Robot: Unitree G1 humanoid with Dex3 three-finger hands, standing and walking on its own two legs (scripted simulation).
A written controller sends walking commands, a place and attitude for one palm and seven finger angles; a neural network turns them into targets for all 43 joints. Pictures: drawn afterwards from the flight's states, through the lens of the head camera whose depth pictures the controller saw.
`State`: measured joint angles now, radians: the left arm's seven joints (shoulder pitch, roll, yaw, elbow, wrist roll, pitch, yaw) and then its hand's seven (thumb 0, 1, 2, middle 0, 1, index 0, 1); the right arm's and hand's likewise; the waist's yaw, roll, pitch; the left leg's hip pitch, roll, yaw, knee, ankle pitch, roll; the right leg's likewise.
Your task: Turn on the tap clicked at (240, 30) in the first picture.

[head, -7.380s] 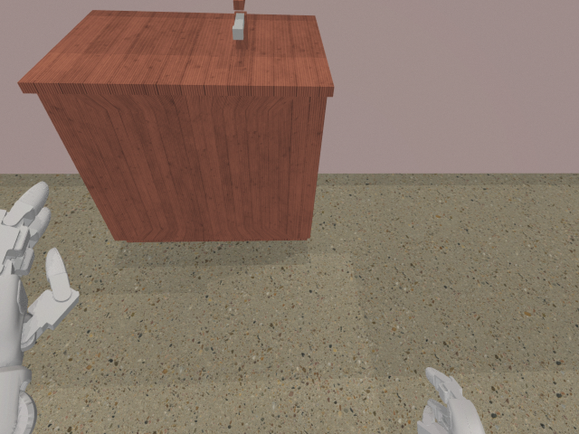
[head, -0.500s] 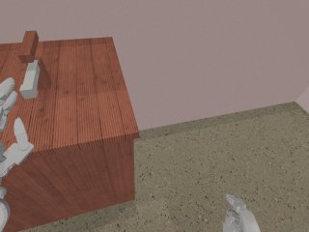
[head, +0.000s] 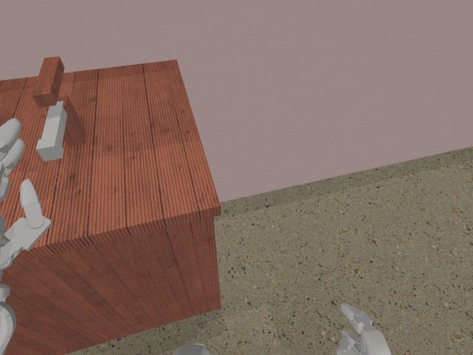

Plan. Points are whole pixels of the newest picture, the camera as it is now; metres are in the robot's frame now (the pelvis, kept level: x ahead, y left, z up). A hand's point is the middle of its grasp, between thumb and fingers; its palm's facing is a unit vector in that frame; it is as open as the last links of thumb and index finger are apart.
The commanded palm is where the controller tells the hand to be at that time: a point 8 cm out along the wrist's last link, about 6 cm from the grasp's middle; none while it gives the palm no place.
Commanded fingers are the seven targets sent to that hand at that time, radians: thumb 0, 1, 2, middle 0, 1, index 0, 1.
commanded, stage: come to a stop and stand still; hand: left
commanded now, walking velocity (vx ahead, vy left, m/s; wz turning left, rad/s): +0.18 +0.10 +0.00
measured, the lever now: (50, 149) +0.40 +0.34 +0.14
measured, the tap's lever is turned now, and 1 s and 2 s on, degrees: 0 0 0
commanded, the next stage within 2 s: look again from close up in 1.04 s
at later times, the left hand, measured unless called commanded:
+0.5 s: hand (28, 193) +0.26 +0.27 +0.20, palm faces +0.37 -0.85 -0.39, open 7.4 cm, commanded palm +0.21 +0.31 +0.20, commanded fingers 0.00 0.90 0.90 -0.20 -0.30 -0.20 -0.30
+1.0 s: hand (4, 199) +0.26 +0.30 +0.19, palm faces +0.40 -0.85 -0.35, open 7.4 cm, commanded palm +0.20 +0.33 +0.20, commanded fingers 0.00 0.90 0.90 -0.20 -0.30 -0.20 -0.30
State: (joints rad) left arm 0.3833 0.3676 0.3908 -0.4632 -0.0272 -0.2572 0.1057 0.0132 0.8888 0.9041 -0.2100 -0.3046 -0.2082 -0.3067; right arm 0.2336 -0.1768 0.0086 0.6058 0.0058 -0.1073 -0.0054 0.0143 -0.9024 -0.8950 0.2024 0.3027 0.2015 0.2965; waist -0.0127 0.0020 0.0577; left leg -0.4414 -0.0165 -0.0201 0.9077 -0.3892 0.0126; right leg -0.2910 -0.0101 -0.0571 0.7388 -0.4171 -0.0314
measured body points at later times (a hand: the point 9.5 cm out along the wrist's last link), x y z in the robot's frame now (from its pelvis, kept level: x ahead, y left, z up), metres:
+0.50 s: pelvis +0.04 +0.03 +0.02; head +0.06 +0.04 +0.47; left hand +0.23 +0.31 +0.22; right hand +0.23 -0.18 -0.05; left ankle +0.07 +0.16 -0.71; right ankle +0.03 -0.07 -0.71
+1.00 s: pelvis +0.04 +0.05 +0.03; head +0.04 +0.06 +0.48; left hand +0.23 +0.35 +0.21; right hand +0.21 -0.17 -0.04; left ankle +0.07 +0.16 -0.71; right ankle +0.03 -0.07 -0.71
